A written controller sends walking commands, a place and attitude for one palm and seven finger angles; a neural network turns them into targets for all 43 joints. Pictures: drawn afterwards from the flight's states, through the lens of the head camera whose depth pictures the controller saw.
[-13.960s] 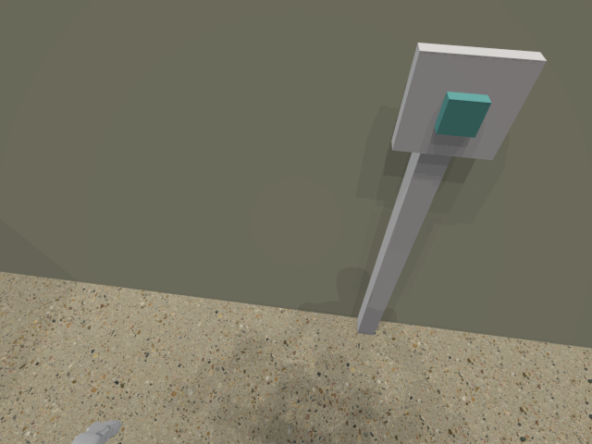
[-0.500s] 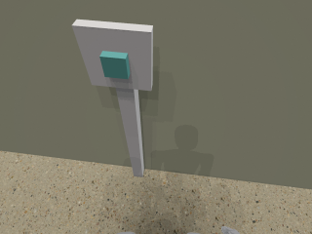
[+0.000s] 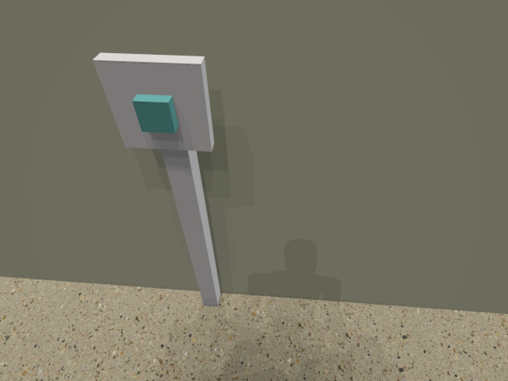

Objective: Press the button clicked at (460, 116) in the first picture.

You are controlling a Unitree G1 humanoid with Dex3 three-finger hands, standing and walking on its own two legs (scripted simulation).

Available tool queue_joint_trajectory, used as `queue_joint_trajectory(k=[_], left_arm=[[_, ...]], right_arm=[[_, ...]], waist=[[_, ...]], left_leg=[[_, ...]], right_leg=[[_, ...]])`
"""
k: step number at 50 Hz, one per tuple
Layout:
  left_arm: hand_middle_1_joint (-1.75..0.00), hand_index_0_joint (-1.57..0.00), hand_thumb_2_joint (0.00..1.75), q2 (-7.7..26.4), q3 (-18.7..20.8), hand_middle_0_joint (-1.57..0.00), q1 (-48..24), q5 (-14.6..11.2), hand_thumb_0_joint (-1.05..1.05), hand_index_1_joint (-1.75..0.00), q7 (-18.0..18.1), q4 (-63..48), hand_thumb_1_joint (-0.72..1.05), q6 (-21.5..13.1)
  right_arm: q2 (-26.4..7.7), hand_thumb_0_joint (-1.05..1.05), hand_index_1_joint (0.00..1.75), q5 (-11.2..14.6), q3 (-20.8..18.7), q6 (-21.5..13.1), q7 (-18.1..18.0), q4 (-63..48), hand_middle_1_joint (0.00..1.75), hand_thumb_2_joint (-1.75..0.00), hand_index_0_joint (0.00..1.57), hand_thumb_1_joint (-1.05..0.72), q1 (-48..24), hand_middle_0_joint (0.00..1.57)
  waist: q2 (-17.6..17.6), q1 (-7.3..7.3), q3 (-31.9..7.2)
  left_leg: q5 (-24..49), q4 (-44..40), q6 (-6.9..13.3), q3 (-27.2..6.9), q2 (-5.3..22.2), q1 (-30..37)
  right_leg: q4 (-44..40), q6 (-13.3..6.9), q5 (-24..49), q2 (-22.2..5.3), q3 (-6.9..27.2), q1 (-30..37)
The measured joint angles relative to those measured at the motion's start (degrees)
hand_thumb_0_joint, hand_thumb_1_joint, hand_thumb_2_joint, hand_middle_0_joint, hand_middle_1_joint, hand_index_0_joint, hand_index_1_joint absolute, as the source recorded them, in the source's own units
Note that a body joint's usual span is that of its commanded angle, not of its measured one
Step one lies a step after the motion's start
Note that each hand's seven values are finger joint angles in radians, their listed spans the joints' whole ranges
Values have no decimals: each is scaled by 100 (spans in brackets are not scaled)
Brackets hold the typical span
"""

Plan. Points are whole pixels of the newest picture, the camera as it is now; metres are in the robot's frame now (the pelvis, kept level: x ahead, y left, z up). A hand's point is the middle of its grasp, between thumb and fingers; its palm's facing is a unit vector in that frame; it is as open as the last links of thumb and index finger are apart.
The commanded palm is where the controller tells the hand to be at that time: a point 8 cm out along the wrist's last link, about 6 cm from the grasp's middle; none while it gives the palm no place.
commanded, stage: come to a stop and stand still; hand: left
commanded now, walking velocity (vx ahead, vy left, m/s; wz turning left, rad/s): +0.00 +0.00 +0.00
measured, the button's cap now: (157, 113) +0.52 +0.20 +0.17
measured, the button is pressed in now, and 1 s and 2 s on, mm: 0 0 0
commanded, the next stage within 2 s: look again from close up in 0.14 s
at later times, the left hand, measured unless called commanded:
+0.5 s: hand out of the picture +0.02 +0.18 -0.16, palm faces +0.03 -0.98 -0.19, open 7.4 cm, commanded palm none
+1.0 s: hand (149, 333) +0.22 +0.19 -0.07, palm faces +0.24 -0.95 -0.20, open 7.2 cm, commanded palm +0.17 +0.24 -0.04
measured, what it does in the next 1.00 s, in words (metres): shifts its weight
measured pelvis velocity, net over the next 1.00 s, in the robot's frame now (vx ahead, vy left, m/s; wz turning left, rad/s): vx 0.09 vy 0.00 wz -0.01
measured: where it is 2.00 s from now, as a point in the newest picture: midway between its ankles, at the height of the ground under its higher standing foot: outside the picture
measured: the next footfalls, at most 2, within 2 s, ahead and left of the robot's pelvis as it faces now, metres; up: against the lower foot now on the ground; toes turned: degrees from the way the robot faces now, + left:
none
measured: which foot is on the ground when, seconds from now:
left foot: down 0.00-1.00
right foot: down 0.00-1.00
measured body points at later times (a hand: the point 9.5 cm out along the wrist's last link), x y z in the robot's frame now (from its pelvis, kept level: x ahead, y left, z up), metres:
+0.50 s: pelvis +0.03 +0.01 +0.01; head +0.04 +0.01 +0.46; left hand +0.02 +0.23 -0.15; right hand +0.05 -0.22 -0.15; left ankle +0.09 +0.12 -0.73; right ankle +0.02 -0.12 -0.73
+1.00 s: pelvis +0.09 +0.00 +0.01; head +0.09 -0.01 +0.46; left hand +0.21 +0.24 -0.06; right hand +0.16 -0.24 -0.13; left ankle +0.09 +0.12 -0.73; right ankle +0.02 -0.12 -0.72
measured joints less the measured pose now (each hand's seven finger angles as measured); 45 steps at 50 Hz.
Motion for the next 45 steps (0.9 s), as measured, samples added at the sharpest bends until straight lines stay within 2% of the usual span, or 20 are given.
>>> queue_joint_trajectory(k=[5,13,21,29,45], left_arm=[[-30,-20,90,-8,9,-21,128,-25,1,-30,-16,240,91,63],[-30,-20,90,-18,45,-20,244,-25,1,-30,-10,484,91,-1],[-30,-20,90,-64,18,-20,319,-12,1,-30,4,687,91,-68],[-30,-20,90,-108,-19,-20,278,-4,0,-30,16,838,91,-151],[-30,-20,90,-52,-19,-20,-77,0,0,-30,97,848,91,-211]], right_arm=[[66,1,30,5,39,-85,-14,118,30,-90,19,-91,145,19],[158,1,30,17,90,-144,-54,351,30,-90,19,-91,134,20],[213,1,30,48,119,-237,-66,390,30,-90,19,-91,-177,20],[81,1,30,84,109,-329,-101,462,30,-90,20,-92,-461,20],[37,1,30,116,153,-352,-138,591,30,-90,20,-91,-786,20]], waist=[[-24,-42,72],[-38,58,61],[-55,137,1],[-57,207,42],[-69,206,101]], left_leg=[[361,-157,-33,-43,19,20],[667,-353,-36,-83,17,96],[641,-555,-20,-60,-46,220],[543,-710,-11,-21,-90,415],[197,-620,-77,-9,-30,690]], right_leg=[[-93,25,99,29,-25,9],[-301,43,149,51,-31,112],[-537,95,144,-11,-13,252],[-717,139,71,-59,20,449],[-882,101,-163,-6,29,836]])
